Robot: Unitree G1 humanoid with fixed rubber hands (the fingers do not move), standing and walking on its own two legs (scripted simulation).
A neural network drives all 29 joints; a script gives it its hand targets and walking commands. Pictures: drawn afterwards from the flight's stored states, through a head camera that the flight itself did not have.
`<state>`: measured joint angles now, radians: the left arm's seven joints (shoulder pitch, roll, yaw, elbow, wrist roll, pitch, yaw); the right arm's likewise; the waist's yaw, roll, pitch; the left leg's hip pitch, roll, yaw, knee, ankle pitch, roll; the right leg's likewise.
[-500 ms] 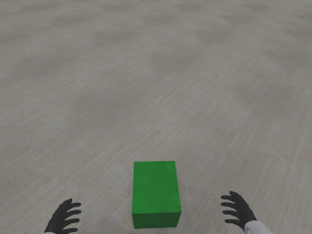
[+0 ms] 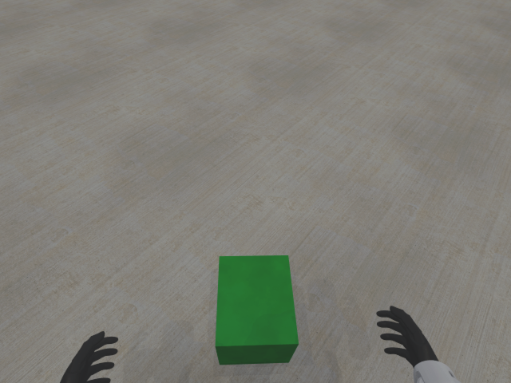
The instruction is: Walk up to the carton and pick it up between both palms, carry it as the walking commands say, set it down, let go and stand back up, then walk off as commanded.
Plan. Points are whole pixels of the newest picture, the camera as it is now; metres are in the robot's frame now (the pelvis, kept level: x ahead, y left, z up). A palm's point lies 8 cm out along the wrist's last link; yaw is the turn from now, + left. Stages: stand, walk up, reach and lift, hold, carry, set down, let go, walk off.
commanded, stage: stand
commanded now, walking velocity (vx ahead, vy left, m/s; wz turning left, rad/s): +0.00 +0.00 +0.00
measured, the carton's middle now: (254, 309) +0.46 -0.04 -0.64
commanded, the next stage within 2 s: walk off in 1.40 s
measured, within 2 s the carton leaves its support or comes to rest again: neither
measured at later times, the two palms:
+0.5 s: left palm out of the picture +0.15 +0.26 -0.06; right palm (433, 361) +0.17 -0.27 -0.04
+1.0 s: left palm out of the picture +0.13 +0.27 -0.06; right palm (444, 377) +0.15 -0.28 -0.04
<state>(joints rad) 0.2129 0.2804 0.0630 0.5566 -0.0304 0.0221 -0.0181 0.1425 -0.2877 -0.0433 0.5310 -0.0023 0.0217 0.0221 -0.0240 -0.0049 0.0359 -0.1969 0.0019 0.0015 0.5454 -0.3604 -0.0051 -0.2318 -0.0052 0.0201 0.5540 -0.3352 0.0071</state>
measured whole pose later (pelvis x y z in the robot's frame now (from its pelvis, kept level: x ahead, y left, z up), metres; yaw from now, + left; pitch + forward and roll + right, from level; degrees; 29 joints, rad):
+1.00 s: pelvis -0.03 +0.00 +0.00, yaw +0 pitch -2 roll +0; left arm 0.21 0.30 0.06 0.63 -0.03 -0.03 -0.01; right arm 0.14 -0.32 -0.04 0.59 0.00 -0.01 0.00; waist -0.02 -0.01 -0.03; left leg -0.18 0.00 0.00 0.55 -0.33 0.00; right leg -0.22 -0.01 0.02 0.55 -0.30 0.01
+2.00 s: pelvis +0.01 -0.01 +0.00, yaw +1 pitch +1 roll +1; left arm 0.42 0.32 0.06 0.67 -0.03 -0.03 -0.02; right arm 0.23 -0.33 -0.04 0.64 -0.01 0.01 0.02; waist -0.01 -0.01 -0.04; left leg -0.39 0.01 0.00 0.88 -0.44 0.00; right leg -0.21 -0.02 0.01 0.53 -0.34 -0.01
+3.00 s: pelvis +0.41 +0.01 +0.00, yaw -3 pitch +1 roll +0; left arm 0.48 0.29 0.06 0.73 -0.03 -0.05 -0.02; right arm 0.31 -0.28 -0.04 0.67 -0.01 -0.02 0.04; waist 0.03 -0.01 -0.04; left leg -0.44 0.05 0.05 0.63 -0.21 -0.03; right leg -0.06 -0.06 -0.05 0.48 -0.43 0.03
